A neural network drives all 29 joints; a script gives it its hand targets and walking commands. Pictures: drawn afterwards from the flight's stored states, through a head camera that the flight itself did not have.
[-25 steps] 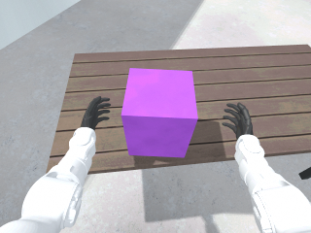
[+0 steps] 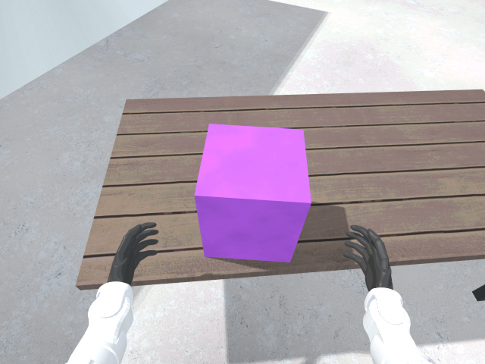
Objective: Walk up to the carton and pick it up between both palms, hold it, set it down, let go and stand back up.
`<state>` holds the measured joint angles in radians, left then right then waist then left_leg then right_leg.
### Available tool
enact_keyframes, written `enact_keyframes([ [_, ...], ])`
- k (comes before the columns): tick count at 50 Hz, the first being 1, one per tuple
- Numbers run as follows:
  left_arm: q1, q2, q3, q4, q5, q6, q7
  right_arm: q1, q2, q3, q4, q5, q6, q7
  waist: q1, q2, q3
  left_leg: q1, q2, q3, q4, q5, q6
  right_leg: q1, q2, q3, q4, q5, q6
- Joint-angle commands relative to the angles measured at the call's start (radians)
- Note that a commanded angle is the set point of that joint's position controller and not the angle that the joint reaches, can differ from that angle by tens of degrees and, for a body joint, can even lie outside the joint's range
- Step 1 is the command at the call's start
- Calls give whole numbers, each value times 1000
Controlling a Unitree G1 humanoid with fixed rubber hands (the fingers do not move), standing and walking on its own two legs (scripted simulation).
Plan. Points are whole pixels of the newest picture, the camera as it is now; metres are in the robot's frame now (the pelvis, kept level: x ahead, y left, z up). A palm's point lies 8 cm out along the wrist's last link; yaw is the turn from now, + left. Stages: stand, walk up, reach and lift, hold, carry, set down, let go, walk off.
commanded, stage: set down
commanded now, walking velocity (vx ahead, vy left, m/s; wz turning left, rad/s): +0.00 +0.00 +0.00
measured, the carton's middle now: (251, 196) +0.49 +0.00 -0.08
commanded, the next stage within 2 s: let go in 1.40 s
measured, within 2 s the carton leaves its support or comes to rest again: neither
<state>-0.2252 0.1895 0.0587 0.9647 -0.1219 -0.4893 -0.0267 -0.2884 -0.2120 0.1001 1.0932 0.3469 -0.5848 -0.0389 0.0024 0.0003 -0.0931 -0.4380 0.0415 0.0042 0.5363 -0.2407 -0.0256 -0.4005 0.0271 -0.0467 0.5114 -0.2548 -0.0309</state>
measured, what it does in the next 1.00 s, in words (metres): stands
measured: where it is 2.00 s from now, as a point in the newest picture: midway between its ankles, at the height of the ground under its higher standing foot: outside the picture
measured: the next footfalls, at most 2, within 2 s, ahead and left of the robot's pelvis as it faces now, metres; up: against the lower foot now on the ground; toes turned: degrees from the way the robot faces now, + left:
none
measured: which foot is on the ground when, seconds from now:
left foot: down 0.00-1.00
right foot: down 0.00-1.00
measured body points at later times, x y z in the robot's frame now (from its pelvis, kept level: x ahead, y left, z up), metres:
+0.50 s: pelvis +0.01 +0.00 +0.00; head +0.03 +0.01 +0.45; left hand +0.25 +0.22 -0.05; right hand +0.24 -0.22 -0.05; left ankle +0.01 +0.13 -0.73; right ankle +0.00 -0.10 -0.73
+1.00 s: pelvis +0.03 +0.00 +0.01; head +0.02 +0.01 +0.46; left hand +0.21 +0.23 -0.05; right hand +0.23 -0.21 -0.05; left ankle +0.01 +0.13 -0.73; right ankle +0.00 -0.10 -0.73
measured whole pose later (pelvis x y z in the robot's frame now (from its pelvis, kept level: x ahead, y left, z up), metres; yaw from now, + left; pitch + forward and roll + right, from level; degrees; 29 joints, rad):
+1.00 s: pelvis +0.03 +0.00 +0.01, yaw +0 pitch -4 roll +0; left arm 0.18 0.22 0.03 0.57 -0.05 -0.12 -0.03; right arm 0.12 -0.18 0.05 0.79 0.11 -0.39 -0.02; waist 0.02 -0.01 0.04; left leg -0.07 0.03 0.01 0.38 -0.24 -0.03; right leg -0.05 0.03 -0.02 0.37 -0.26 -0.03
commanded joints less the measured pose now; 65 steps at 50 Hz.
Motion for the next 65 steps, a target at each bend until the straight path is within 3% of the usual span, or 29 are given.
enact_keyframes([
  [1,-156,96,-47,-193,-41,-65,14,-99,-72,-49,-181,-46,-19,40,-37,-14,-222,196,-52,-24,-15,181,-5,24,-7,51,-85,103,27],
  [5,-93,87,-83,-214,-44,-68,24,-35,-66,-90,-178,-63,-21,46,-48,44,-206,198,-44,-16,-19,129,-7,7,-9,44,-82,54,16],
  [8,-63,62,-80,-229,-12,-60,44,-14,-59,-108,-135,-61,-26,59,-21,93,-183,203,-38,-27,-23,129,-11,13,-11,43,-69,15,-3],
  [12,0,76,-69,-182,6,-31,36,21,-68,-97,-139,-76,-30,63,-11,31,-158,252,-39,-27,-22,154,-15,15,-3,42,-81,71,5],
  [15,34,75,-64,-174,25,12,35,46,-64,-92,-105,-81,-13,60,9,41,-68,252,-40,-20,-41,127,-13,33,-7,45,-99,38,-3],
  [17,45,96,-48,-194,15,29,33,23,-75,-98,-173,-96,-7,54,8,20,-79,263,-43,-15,-56,107,-9,67,1,38,-103,38,7],
  [19,43,86,-56,-183,3,50,32,42,-70,-89,-160,-124,12,51,3,-35,-88,263,-44,-11,-69,99,-1,108,-5,47,-101,58,2],
  [20,20,113,-51,-237,-9,47,37,48,-50,-82,-212,-109,16,53,21,-32,-102,268,-47,-13,-77,117,1,105,-6,46,-102,81,10],
  [25,84,108,-68,-259,-17,82,39,119,-64,-71,-204,-132,39,54,-5,4,-125,331,-46,0,-71,218,-12,141,-9,44,-112,196,8],
  [28,144,98,-55,-274,-6,114,24,168,-63,-50,-220,-125,52,50,4,-28,-112,365,-50,-7,-80,295,-10,174,-4,40,-115,281,12],
  [31,214,100,-41,-257,28,167,7,209,-71,-45,-171,-122,67,34,-1,13,-41,392,-53,-1,-93,358,-20,235,-6,39,-132,365,13],
  [33,221,112,-28,-317,34,174,0,246,-45,-25,-197,-112,59,23,-4,25,-22,416,-63,5,-93,384,-16,238,-22,58,-135,436,18],
  [35,227,100,-15,-314,66,215,-3,248,-66,-43,-137,-131,81,20,-5,61,32,427,-55,1,-106,400,-33,257,-5,36,-146,411,5],
  [37,251,92,-23,-357,76,246,-7,254,-66,-72,-189,-170,99,25,3,34,23,473,-53,-10,-123,383,-31,239,5,21,-172,337,0],
  [38,272,89,-6,-317,109,288,-5,241,-86,-64,-176,-185,128,28,27,48,70,466,-54,-5,-136,401,-33,232,9,18,-184,319,0],
  [39,280,114,-3,-353,104,319,-10,239,-78,-63,-223,-192,150,26,23,10,74,474,-58,3,-129,384,-17,236,4,29,-196,323,3],
  [41,292,128,12,-437,86,345,-8,257,-81,-66,-346,-216,155,20,35,-20,23,453,-63,12,-137,407,-5,304,-6,27,-183,398,19],
  [42,281,131,-1,-458,77,339,-8,254,-57,-71,-356,-222,153,17,21,-26,15,457,-67,25,-135,396,-1,297,-8,28,-183,400,25],
  [44,303,123,-2,-506,73,334,2,303,-30,-71,-408,-226,152,16,32,-11,7,470,-68,33,-125,418,0,300,-22,55,-176,473,32],
  [46,350,91,-32,-467,63,350,-5,341,-42,-72,-376,-229,174,20,10,-10,11,493,-59,13,-135,432,-12,299,-8,43,-189,451,19],
  [47,354,112,-12,-512,67,352,-9,376,-37,-79,-390,-238,185,17,2,0,15,523,-64,22,-135,435,-12,277,-20,48,-200,455,20],
  [49,365,107,3,-471,87,382,-16,376,-44,-84,-381,-257,213,15,9,-28,55,513,-59,21,-157,382,-7,255,-14,42,-224,382,19],
  [54,342,93,-11,-465,112,460,-26,345,-30,-89,-343,-278,280,7,12,5,114,503,-51,30,-188,300,-5,231,-14,33,-264,204,2],
  [55,344,105,-5,-477,115,469,-20,342,-42,-98,-364,-296,285,11,28,16,137,487,-51,37,-186,286,-3,236,-16,35,-266,186,2],
  [56,329,108,-9,-497,116,482,-9,332,-57,-120,-372,-305,294,17,17,31,110,487,-42,33,-187,288,-5,236,-9,25,-259,170,-1],
  [58,305,116,-12,-503,123,503,5,307,-59,-143,-395,-336,317,23,4,1,108,494,-38,34,-200,258,-6,243,-1,21,-266,149,-2],
  [59,301,124,-8,-500,123,520,7,323,-50,-138,-392,-341,334,27,12,-11,121,470,-43,41,-203,216,-4,230,-2,25,-269,114,3],
  [63,295,86,-45,-512,120,567,37,320,-27,-152,-417,-348,379,47,15,41,137,428,-26,44,-228,143,0,219,-16,25,-269,11,-8],
  [65,297,87,-40,-523,119,585,46,323,-23,-168,-426,-352,394,56,12,21,148,418,-24,46,-231,145,5,198,-21,20,-271,15,-10],
])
